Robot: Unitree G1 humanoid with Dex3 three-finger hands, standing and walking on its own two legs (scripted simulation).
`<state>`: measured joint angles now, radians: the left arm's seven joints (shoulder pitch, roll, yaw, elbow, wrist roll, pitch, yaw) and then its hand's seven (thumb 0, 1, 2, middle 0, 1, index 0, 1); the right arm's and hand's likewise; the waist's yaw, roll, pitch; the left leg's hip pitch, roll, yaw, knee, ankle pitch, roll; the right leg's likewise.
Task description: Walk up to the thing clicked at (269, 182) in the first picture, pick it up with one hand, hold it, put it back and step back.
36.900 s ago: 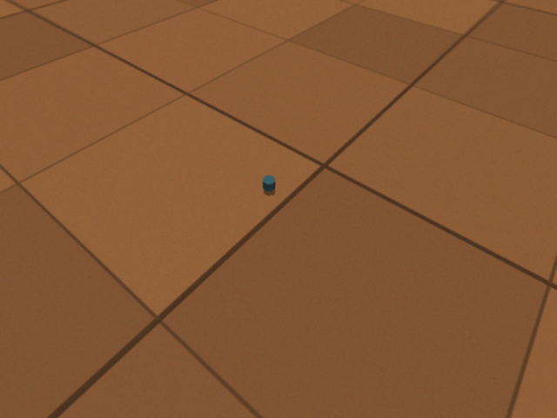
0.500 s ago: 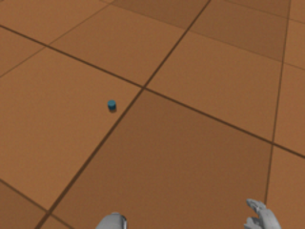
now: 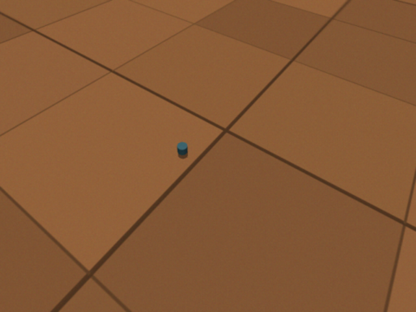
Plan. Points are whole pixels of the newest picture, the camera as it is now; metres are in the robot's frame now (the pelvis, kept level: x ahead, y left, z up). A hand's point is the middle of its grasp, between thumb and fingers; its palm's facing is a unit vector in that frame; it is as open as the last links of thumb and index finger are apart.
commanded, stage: step back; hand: left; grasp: from above
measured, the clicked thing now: (182, 148) +1.08 +0.19 -0.74
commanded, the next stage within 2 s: stand in 0.56 s
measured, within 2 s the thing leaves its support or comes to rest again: neither
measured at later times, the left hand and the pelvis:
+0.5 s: hand (93, 311) +0.14 +0.24 -0.14, palm faces -0.01 -0.92 -0.40, open 7.4 cm; pelvis +0.05 -0.02 -0.01, yaw -1 degrees
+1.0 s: hand (96, 299) +0.16 +0.24 -0.14, palm faces -0.01 -0.95 -0.32, open 7.4 cm; pelvis +0.07 -0.01 +0.01, yaw -1 degrees
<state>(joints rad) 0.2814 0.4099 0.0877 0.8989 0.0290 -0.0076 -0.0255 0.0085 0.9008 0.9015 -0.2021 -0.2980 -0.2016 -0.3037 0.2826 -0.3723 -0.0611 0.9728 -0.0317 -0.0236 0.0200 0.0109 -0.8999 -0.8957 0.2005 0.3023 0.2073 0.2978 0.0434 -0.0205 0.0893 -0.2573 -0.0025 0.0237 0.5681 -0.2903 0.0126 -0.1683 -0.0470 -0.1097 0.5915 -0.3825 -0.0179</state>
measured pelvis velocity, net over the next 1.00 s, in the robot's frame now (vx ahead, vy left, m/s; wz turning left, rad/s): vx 0.07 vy -0.01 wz -0.01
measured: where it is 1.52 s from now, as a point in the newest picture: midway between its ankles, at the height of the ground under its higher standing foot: outside the picture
